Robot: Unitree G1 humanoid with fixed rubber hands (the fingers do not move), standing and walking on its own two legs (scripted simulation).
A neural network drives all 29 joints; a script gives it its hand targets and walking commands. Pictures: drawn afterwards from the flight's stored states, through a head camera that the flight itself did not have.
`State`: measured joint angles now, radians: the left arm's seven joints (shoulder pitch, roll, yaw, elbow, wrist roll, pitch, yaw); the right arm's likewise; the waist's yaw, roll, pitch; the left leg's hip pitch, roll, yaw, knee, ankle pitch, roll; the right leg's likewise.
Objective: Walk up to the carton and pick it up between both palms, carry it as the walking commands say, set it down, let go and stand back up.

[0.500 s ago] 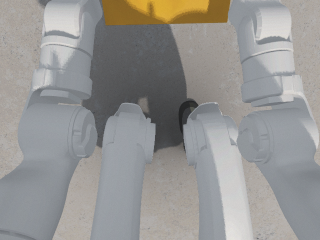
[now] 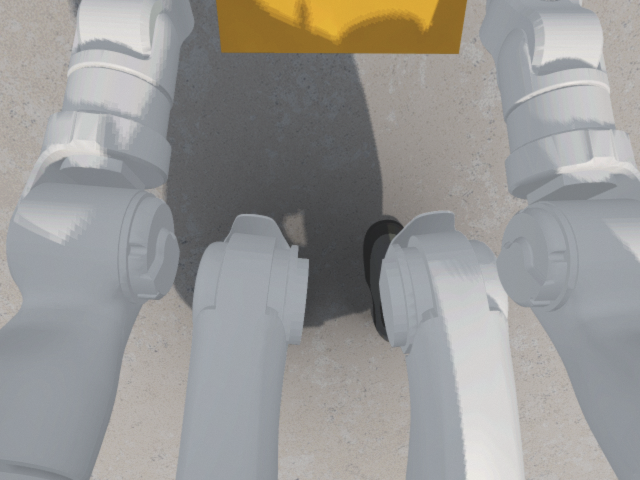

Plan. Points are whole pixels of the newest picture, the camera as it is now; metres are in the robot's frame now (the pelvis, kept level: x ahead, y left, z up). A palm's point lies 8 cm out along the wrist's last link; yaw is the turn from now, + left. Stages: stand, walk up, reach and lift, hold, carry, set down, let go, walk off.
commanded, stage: set down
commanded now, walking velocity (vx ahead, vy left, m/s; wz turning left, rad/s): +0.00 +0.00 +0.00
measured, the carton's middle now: out of the picture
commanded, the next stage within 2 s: none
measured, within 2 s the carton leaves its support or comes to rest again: rests again in 0.80 s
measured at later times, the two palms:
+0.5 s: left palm out of the picture +0.55 +0.15 -0.19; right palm out of the picture +0.54 -0.15 -0.19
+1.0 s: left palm out of the picture +0.56 +0.15 -0.21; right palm out of the picture +0.55 -0.16 -0.21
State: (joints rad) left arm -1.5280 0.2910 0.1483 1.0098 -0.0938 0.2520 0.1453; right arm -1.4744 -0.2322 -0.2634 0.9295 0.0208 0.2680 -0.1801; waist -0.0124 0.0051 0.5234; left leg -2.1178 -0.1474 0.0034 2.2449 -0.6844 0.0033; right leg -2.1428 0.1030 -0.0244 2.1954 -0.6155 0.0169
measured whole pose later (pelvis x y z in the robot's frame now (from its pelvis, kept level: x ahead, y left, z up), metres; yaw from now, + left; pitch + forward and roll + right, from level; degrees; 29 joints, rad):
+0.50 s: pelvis +0.00 +0.00 -0.01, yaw +1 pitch +31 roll -1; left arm -1.56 0.31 0.18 1.13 -0.08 0.20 0.10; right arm -1.48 -0.24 -0.25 1.01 0.03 0.23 -0.14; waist -0.03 0.01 0.50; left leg -2.15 -0.13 0.02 2.29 -0.69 0.01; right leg -2.17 0.08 -0.03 2.25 -0.63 0.00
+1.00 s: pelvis +0.01 +0.00 -0.02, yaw +1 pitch +33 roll -2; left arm -1.51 0.29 0.24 1.09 -0.03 0.16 0.05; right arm -1.47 -0.25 -0.29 1.03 0.01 0.19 -0.06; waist -0.03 0.00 0.47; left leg -2.18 -0.11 0.03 2.32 -0.73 0.03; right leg -2.19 0.07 -0.05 2.29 -0.68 -0.01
